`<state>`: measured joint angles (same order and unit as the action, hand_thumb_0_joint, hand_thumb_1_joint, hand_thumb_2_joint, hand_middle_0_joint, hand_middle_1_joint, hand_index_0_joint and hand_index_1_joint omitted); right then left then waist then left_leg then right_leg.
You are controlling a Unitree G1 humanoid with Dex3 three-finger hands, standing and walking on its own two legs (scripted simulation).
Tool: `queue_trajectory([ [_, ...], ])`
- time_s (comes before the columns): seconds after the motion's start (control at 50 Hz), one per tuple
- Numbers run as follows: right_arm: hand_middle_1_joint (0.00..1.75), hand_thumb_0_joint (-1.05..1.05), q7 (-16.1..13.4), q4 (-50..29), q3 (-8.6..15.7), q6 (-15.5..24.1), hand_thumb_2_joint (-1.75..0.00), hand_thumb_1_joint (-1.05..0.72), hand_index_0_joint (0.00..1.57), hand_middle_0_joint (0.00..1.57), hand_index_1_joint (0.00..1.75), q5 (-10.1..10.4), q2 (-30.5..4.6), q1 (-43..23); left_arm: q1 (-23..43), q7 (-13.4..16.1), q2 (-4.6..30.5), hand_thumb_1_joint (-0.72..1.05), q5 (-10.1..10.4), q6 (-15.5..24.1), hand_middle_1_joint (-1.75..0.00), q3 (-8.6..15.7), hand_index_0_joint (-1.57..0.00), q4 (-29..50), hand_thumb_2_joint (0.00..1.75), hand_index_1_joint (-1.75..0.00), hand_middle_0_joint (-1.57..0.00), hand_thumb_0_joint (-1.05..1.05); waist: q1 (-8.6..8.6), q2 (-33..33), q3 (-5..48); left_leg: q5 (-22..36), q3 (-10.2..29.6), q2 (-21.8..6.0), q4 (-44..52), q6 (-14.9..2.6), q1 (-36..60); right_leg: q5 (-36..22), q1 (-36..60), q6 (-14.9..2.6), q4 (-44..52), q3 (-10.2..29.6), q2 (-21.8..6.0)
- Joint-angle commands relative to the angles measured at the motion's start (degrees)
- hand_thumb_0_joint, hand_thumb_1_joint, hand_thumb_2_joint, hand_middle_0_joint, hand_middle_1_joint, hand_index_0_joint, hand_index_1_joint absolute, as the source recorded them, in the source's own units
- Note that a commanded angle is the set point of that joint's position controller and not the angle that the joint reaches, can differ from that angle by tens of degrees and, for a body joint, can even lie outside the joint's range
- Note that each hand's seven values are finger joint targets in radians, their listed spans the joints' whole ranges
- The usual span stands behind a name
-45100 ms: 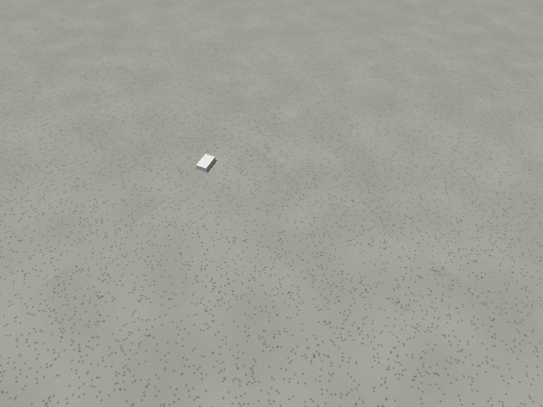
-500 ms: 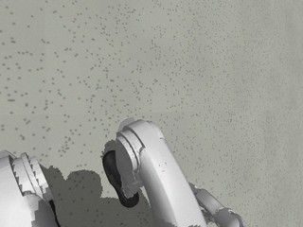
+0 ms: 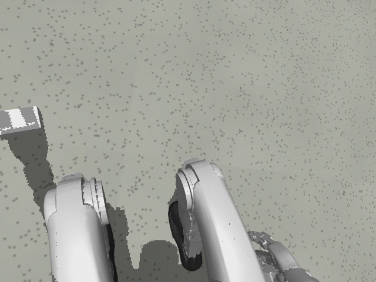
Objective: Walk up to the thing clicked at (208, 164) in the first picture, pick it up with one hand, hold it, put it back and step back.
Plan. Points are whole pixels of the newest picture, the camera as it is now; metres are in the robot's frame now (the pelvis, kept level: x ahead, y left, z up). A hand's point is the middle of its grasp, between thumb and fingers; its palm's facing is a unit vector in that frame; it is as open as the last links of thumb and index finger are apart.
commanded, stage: withdraw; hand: left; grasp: from above
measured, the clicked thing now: (18, 121) +0.48 +0.34 -0.34
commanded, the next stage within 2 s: home in 0.32 s
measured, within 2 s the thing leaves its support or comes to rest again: neither
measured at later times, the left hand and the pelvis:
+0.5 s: hand out of the picture +0.48 +0.36 -0.19, palm faces -0.38 -0.07 -0.92, open 13.4 cm; pelvis +0.00 +0.00 -0.03, yaw -1 degrees
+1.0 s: hand out of the picture +0.32 +0.32 +0.01, palm faces -0.21 -0.66 -0.72, open 7.7 cm; pelvis +0.00 +0.00 +0.12, yaw +6 degrees
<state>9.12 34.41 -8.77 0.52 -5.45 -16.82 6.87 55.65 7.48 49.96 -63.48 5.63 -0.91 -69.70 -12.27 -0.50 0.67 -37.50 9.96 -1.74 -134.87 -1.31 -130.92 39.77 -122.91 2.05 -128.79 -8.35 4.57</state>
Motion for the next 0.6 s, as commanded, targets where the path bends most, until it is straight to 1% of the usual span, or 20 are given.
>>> queue_trajectory([
  [0.0, 0.30, 0.00, -3.2, -0.1, 5.0, -2.0, -0.89, -0.89, 0.20, 0.20, 0.30, 0.3, -15.1, 13.5, 15.1, -0.5, 11.2, -0.45, 0.4, 2.1, -0.96, 2.2, -0.11, 6.6, 0.95, -0.95, -0.10, 0.00, -3.43, 12.8, 32.4, 7.9, -3.4, 0.0, 13.2, -0.47, 24.8, -11.5, 17.0, -4.44, 15.0, -1.8, 1.4],
  [0.02, 0.30, 0.00, -3.5, -0.3, 4.5, -2.2, -0.89, -0.89, 0.20, 0.20, 0.30, 0.3, -14.8, 13.0, 14.2, -0.3, 11.1, -0.45, 0.1, 2.7, -0.96, 2.2, -0.11, 4.8, 0.95, -0.95, -0.10, 0.00, -3.41, 12.1, 31.7, 7.6, -3.2, 0.1, 13.3, -0.37, 24.3, -10.8, 16.5, -4.61, 14.6, -1.8, 1.4],
  [0.04, 0.30, 0.00, -3.8, -0.4, 4.4, -2.3, -0.89, -0.89, 0.20, 0.20, 0.30, 0.2, -14.9, 12.6, 15.6, 0.1, 12.0, -0.45, -0.2, 3.6, -0.97, 2.7, -0.11, 5.2, 0.95, -0.96, -0.10, 0.00, -3.16, 12.0, 31.2, 7.1, -3.2, 0.1, 13.3, -0.44, 24.6, -10.3, 15.0, -4.65, 14.9, -1.9, 1.3],
  [0.06, 0.30, 0.00, -3.9, -0.4, 3.7, -2.4, -0.89, -0.89, 0.20, 0.20, 0.30, 0.0, -13.9, 12.2, 16.3, 0.7, 12.8, -0.45, -0.6, 4.6, -0.96, 2.9, -0.11, 4.7, 0.95, -0.95, -0.11, 0.00, -3.27, 13.4, 31.9, 7.0, -3.6, -0.1, 13.3, -0.49, 24.8, -10.4, 16.3, -4.26, 14.3, -1.4, 1.4],
  [0.08, 0.30, 0.00, -4.1, -0.3, 3.5, -2.5, -0.89, -0.89, 0.20, 0.20, 0.30, -0.3, -14.3, 12.1, 17.1, 1.4, 13.9, -0.45, -1.4, 5.5, -0.95, 3.6, -0.12, 4.0, 0.94, -0.95, -0.12, 0.00, -2.96, 13.6, 32.6, 7.1, -3.6, 0.0, 12.7, -0.42, 24.9, -10.2, 16.0, -4.43, 14.1, -1.3, 1.5],
  [0.12, 0.30, 0.00, -4.3, 0.2, 2.5, -2.5, -0.89, -0.88, 0.20, 0.20, 0.30, -0.8, -14.2, 11.4, 18.1, 3.5, 14.8, -0.45, -2.7, 7.2, -0.96, 4.2, -0.11, 1.3, 0.95, -0.95, -0.10, 0.00, -3.21, 15.2, 32.5, 6.7, -3.4, 0.0, 12.5, -0.28, 25.0, -10.0, 14.3, -4.46, 12.6, -1.7, 1.5],
  [0.14, 0.30, 0.00, -4.4, 0.2, 2.1, -2.5, -0.89, -0.88, 0.20, 0.20, 0.30, -1.3, -14.4, 11.0, 18.7, 4.7, 14.4, -0.45, -3.5, 7.9, -0.96, 3.6, -0.11, -0.6, 0.95, -0.95, -0.10, 0.00, -3.93, 15.5, 31.9, 6.2, -3.3, -0.1, 12.0, -0.29, 25.2, -9.6, 12.8, -4.50, 12.2, -2.0, 1.5],
  [0.2, 0.30, 0.00, -4.6, 0.7, 1.1, -2.3, -0.89, -0.88, 0.20, 0.20, 0.30, -2.2, -15.1, 10.7, 24.0, 8.6, 18.8, -0.45, -6.0, 9.7, -0.97, 5.3, -0.11, -2.4, 0.94, -0.95, -0.10, 0.00, -4.60, 19.4, 33.3, 5.2, -2.9, -0.2, 11.3, 0.04, 26.3, -8.8, 11.4, -4.60, 10.3, -2.3, 1.7],
  [0.22, 0.30, 0.00, -4.6, 0.7, 0.9, -2.1, -0.89, -0.88, 0.20, 0.20, 0.30, -2.6, -15.7, 10.9, 24.5, 9.8, 20.5, -0.45, -6.8, 10.0, -0.97, 6.5, -0.12, -3.1, 0.94, -0.95, -0.11, 0.00, -4.73, 20.0, 34.3, 5.7, -2.9, -0.2, 11.2, 0.00, 27.5, -9.4, 11.5, -4.40, 10.0, -2.8, 1.6],
  [0.24, 0.30, 0.00, -4.6, 0.7, 0.8, -1.9, -0.89, -0.89, 0.20, 0.20, 0.30, -2.9, -16.1, 10.7, 24.7, 10.8, 21.0, -0.44, -7.3, 10.1, -0.96, 6.6, -0.13, -4.7, 0.93, -0.94, -0.11, 0.00, -4.43, 21.4, 34.2, 5.7, -2.9, -0.3, 11.3, 0.24, 29.0, -9.4, 10.7, -4.49, 9.5, -3.1, 1.3],
  [0.26, 0.30, 0.00, -4.5, 0.6, 0.5, -1.7, -0.89, -0.89, 0.20, 0.20, 0.30, -3.3, -16.1, 11.1, 25.8, 11.7, 22.0, -0.43, -8.0, 10.2, -0.95, 7.1, -0.14, -4.5, 0.92, -0.94, -0.12, 0.00, -4.80, 23.6, 34.9, 6.1, -2.6, -0.5, 11.6, 0.46, 30.3, -9.9, 10.8, -4.53, 8.9, -3.3, 1.4],
  [0.3, 0.30, 0.00, -4.5, 0.7, 0.4, -1.4, -0.89, -0.89, 0.20, 0.20, 0.30, -3.7, -16.6, 11.5, 27.1, 12.9, 24.1, -0.42, -8.9, 10.0, -0.93, 8.2, -0.15, -4.7, 0.91, -0.92, -0.14, 0.00, -4.58, 25.8, 37.4, 7.0, -2.7, -0.6, 11.0, 0.48, 32.1, -10.8, 11.1, -4.42, 8.3, -3.6, 1.4],
  [0.36, 0.30, 0.00, -4.2, 0.4, 0.5, -1.1, -0.89, -0.89, 0.20, 0.20, 0.30, -4.1, -16.7, 12.1, 26.9, 14.0, 25.5, -0.41, -9.1, 8.7, -0.92, 9.3, -0.16, -3.2, 0.89, -0.90, -0.15, 0.00, -4.10, 28.3, 40.3, 8.3, -3.1, -0.6, 10.2, 0.44, 32.2, -12.1, 12.0, -4.31, 7.8, -3.7, 1.3],
  [0.38, 0.30, 0.00, -4.1, 0.4, 1.0, -0.8, -0.89, -0.89, 0.20, 0.20, 0.30, -3.9, -16.3, 11.8, 25.1, 13.7, 24.0, -0.40, -8.8, 7.9, -0.91, 8.8, -0.17, -3.9, 0.89, -0.90, -0.15, 0.00, -3.57, 27.5, 39.7, 7.8, -3.1, -0.6, 10.0, 0.38, 31.9, -11.6, 10.5, -4.43, 7.7, -3.7, 1.3],
  [0.4, 0.30, 0.00, -4.0, 0.6, 1.3, -0.7, -0.89, -0.89, 0.20, 0.20, 0.30, -3.9, -16.6, 12.0, 24.3, 13.4, 23.9, -0.39, -8.5, 7.4, -0.90, 9.1, -0.18, -2.8, 0.87, -0.88, -0.16, 0.00, -3.32, 27.8, 39.9, 8.1, -3.2, -0.6, 10.0, 0.42, 31.5, -11.9, 10.5, -4.36, 7.7, -4.0, 1.1],
  [0.42, 0.30, 0.00, -3.8, 0.3, 1.5, -0.5, -0.90, -0.88, 0.20, 0.20, 0.30, -3.8, -16.0, 12.5, 22.9, 12.8, 23.2, -0.31, -8.1, 6.8, -0.82, 8.9, -0.22, -1.0, 0.91, -0.80, -0.24, 0.00, -2.94, 28.3, 41.0, 8.9, -3.5, -0.5, 9.9, 0.34, 31.6, -12.7, 11.8, -4.28, 8.0, -3.6, 1.2],
  [0.46, 0.30, 0.00, -3.7, 0.1, 3.1, -0.6, -0.90, -0.88, 0.20, 0.20, 0.30, -3.1, -16.7, 13.1, 20.1, 11.1, 22.8, -0.15, -6.4, 5.5, -0.66, 9.8, -0.22, 3.8, 0.93, -0.67, -0.25, 0.00, -1.22, 29.3, 44.8, 11.8, -3.5, -0.4, 10.9, 0.62, 34.5, -14.5, 11.9, -4.36, 8.0, -4.0, 0.8],
  [0.52, 0.30, 0.00, -3.2, -0.1, 5.6, -1.2, -0.90, -0.89, 0.20, 0.20, 0.30, -1.7, -16.0, 14.9, 13.9, 7.4, 20.1, 0.08, -1.9, 3.2, -0.50, 10.6, -0.20, 10.2, 0.83, -0.51, -0.21, 0.00, 0.67, 27.6, 48.8, 14.9, -3.7, -0.3, 13.0, 0.44, 37.7, -16.2, 15.9, -4.14, 10.4, -3.1, 0.8],
  [0.54, 0.30, 0.00, -3.2, 0.0, 6.4, -1.6, -0.90, -0.89, 0.20, 0.20, 0.30, -1.3, -15.9, 15.6, 12.2, 6.3, 20.0, 0.16, -0.2, 2.7, -0.44, 11.5, -0.19, 12.0, 0.80, -0.45, -0.20, 0.00, 1.47, 26.6, 49.7, 15.1, -4.0, 0.0, 13.8, 0.38, 37.2, -16.1, 17.0, -4.23, 11.2, -2.9, 0.8],
  [0.58, 0.30, 0.00, -3.1, -0.2, 7.7, -2.3, -0.90, -0.89, 0.20, 0.20, 0.30, -0.1, -15.1, 16.1, 5.9, 3.6, 17.3, 0.32, 3.4, 1.2, -0.36, 12.1, -0.18, 16.3, 0.76, -0.37, -0.19, 0.00, 3.17, 23.9, 49.9, 15.1, -4.7, 0.3, 15.5, 0.08, 37.6, -15.9, 19.5, -4.31, 13.6, -2.0, 0.8],
])
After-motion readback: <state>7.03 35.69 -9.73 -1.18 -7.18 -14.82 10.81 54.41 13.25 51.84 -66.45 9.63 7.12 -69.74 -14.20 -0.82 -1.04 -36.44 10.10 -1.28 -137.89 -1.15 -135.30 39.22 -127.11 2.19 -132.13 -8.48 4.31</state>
